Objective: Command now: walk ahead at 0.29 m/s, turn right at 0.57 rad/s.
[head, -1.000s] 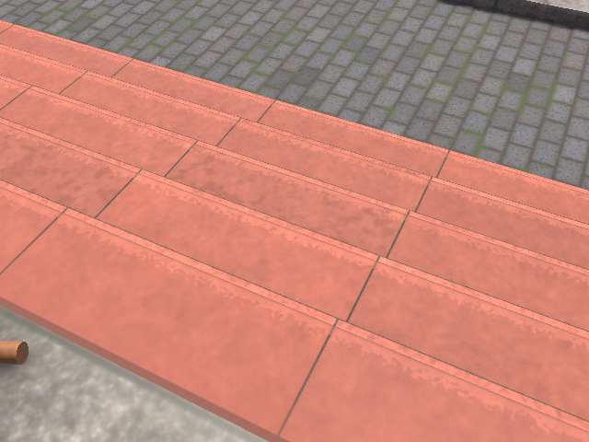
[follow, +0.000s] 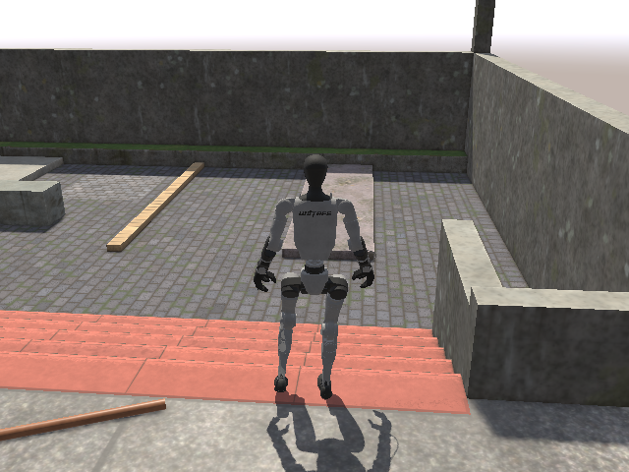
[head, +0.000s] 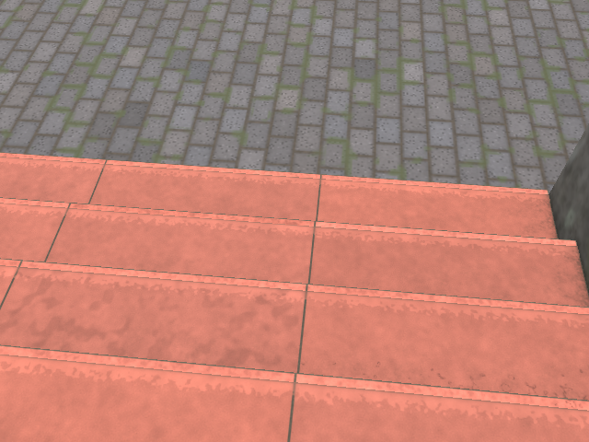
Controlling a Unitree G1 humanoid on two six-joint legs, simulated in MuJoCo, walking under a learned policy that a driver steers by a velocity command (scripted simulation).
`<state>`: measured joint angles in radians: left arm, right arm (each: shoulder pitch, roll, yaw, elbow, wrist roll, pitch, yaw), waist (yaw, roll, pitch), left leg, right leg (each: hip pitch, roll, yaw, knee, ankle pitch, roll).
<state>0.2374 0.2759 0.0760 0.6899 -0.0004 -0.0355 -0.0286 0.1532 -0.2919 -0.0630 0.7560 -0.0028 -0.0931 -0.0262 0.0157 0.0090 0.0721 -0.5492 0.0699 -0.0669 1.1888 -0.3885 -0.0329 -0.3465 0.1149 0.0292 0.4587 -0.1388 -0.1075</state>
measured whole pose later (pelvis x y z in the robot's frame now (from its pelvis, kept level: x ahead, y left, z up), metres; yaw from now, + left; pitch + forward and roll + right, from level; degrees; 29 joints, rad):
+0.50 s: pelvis +0.11 +0.05 +0.00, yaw -16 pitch +2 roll -1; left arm 0.13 0.31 0.06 0.59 -0.02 0.09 0.05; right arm 0.18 -0.24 -0.03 0.71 -0.01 0.01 -0.01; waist -0.03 -0.02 0.05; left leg -0.32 0.02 0.01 0.50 -0.21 0.02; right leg -0.51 0.06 0.13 1.14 -0.50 0.07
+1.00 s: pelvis +0.10 +0.01 +0.01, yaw -17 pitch -1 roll +0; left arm 0.26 0.19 0.00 0.70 0.02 0.03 0.01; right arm 0.23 -0.24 -0.02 0.89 -0.01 0.02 -0.03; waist -0.03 0.01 0.00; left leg -0.23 0.05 -0.03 0.43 -0.19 -0.06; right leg -0.18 0.04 0.04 0.45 -0.26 -0.03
